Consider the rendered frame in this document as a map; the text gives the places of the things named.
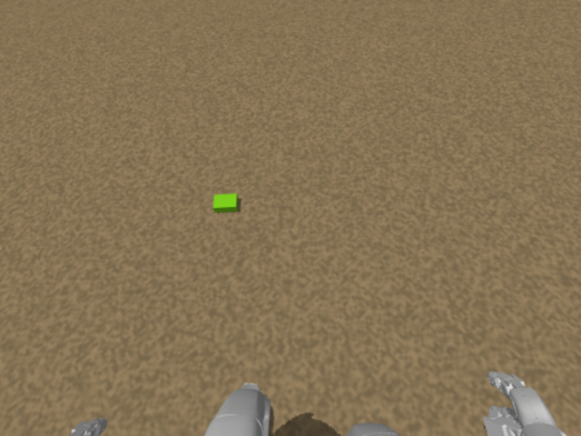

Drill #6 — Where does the small box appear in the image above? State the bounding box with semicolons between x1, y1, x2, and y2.
213;193;238;213

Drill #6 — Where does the left robot hand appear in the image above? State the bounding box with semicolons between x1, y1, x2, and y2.
67;418;107;436

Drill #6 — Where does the right robot hand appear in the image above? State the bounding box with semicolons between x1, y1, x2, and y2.
483;372;557;436

